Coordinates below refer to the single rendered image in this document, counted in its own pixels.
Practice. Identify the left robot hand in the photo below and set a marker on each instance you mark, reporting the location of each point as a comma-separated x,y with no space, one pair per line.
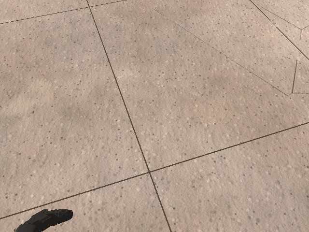
44,219

